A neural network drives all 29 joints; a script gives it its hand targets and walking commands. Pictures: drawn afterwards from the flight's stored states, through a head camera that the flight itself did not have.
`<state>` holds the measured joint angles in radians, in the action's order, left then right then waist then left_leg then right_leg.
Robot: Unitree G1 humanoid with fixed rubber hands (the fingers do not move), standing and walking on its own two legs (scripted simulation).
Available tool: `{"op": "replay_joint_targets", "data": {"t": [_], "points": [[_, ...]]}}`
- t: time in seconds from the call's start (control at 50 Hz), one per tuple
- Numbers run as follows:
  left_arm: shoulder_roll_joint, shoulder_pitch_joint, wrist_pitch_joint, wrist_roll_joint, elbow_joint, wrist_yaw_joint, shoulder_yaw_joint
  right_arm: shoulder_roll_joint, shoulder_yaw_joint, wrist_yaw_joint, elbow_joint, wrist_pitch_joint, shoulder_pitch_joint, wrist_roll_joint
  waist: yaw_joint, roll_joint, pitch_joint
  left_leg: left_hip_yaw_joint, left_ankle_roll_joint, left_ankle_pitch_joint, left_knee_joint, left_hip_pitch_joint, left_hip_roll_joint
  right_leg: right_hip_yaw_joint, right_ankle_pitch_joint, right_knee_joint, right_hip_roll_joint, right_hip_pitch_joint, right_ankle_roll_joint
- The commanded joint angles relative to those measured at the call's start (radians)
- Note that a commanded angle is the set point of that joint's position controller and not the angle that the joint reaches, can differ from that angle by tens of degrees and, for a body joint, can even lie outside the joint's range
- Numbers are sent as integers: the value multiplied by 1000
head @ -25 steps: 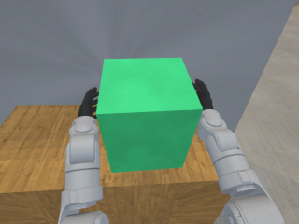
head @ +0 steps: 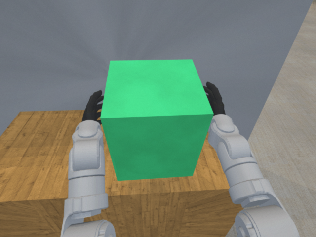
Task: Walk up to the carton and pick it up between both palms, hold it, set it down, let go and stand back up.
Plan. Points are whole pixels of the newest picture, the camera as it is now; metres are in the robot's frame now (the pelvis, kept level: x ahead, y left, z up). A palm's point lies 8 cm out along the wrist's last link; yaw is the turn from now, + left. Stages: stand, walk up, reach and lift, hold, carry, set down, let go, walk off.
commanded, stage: hold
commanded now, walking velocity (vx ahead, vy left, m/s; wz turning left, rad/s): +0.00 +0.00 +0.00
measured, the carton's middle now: (153, 121) +0.39 +0.01 +0.14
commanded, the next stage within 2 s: none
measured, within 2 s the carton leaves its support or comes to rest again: neither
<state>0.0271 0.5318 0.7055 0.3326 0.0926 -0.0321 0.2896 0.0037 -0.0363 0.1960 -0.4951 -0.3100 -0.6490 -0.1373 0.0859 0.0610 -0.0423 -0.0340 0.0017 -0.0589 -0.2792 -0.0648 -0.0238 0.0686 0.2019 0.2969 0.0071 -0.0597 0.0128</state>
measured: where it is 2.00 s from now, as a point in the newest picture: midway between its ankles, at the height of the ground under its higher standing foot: outside the picture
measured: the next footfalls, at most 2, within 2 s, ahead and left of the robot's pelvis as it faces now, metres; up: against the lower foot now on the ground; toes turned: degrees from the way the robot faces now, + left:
none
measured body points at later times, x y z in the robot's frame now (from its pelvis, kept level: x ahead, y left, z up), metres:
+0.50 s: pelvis +0.00 +0.00 +0.00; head -0.04 +0.03 +0.45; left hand +0.37 +0.17 +0.17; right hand +0.38 -0.13 +0.18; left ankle +0.07 +0.12 -0.75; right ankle -0.01 -0.10 -0.75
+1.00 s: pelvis +0.00 +0.00 +0.00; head -0.04 +0.03 +0.45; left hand +0.37 +0.16 +0.17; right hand +0.37 -0.14 +0.18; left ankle +0.07 +0.12 -0.75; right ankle -0.01 -0.10 -0.75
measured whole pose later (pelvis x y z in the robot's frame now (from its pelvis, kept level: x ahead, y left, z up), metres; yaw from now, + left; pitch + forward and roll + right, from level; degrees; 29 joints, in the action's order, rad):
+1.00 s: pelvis +0.00 +0.00 +0.00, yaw +0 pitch -10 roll +0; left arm 0.04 0.51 0.72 0.34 0.06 -0.03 0.28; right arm -0.01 -0.02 0.20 -0.48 -0.30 -0.63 -0.15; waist 0.09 0.06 -0.05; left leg -0.04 0.00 -0.07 -0.28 -0.05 -0.02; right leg 0.06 0.20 0.29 0.01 -0.08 0.01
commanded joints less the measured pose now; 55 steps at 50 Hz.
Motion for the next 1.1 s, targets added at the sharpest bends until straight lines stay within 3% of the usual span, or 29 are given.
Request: {"op": "replay_joint_targets", "data": {"t": [0.0,0.08,0.16,0.24,0.38,0.5,0.64,0.7,0.74,0.8,0.92,1.0,1.08], "points": [[479,707,-84,-173,-176,-153,-498,525,365,-96,298,97,-718,-61,3,-84,434,-5,-13,116,-35,330,39,17,-172,-77,17,144,-66],[467,697,-83,-158,-165,-156,-479,513,360,-97,259,97,-696,-59,10,-81,416,-2,-7,112,-32,344,37,24,-168,-75,18,139,-67],[456,693,-84,-154,-167,-156,-470,511,356,-98,257,100,-688,-57,-2,-73,386,-3,-9,118,-30,323,39,24,-175,-74,17,139,-66],[474,696,-85,-172,-221,-150,-508,512,387,-90,316,105,-692,-86,12,-89,448,3,6,220,-64,367,38,25,-252,-65,30,126,-67],[481,704,-79,-172,-197,-136,-511,496,360,-107,287,96,-699,-71,5,-106,391,1,5,94,-29,336,30,29,-96,-84,26,177,-53],[487,682,-72,-179,-205,-139,-513,492,366,-103,299,98,-691,-72,16,-81,424,4,12,177,-52,372,31,33,-167,-77,36,158,-57],[467,662,-66,-149,-181,-153,-484,487,372,-95,283,95,-680,-68,4,-73,382,-2,0,142,-36,341,38,29,-170,-79,25,145,-68],[476,686,-73,-171,-245,-151,-509,504,386,-97,319,103,-679,-88,8,-100,453,0,4,194,-54,371,36,24,-222,-66,25,125,-66],[463,686,-77,-168,-214,-151,-497,506,375,-95,306,99,-686,-84,3,-89,410,-4,-1,149,-46,349,43,21,-197,-76,20,138,-68],[476,698,-84,-183,-248,-142,-528,503,391,-96,330,104,-688,-90,12,-97,447,3,8,186,-52,370,37,25,-229,-72,28,144,-64],[461,672,-74,-164,-198,-148,-488,495,377,-94,292,93,-681,-69,3,-64,385,-5,-3,130,-36,332,36,26,-175,-78,27,141,-66],[471,687,-76,-175,-237,-150,-505,501,375,-96,334,102,-691,-77,7,-84,434,-4,0,142,-42,343,39,24,-183,-74,24,128,-65],[455,706,-78,-163,-196,-151,-485,498,366,-100,284,97,-698,-65,4,-72,405,-5,-11,95,-30,334,34,23,-140,-81,19,153,-64]]}}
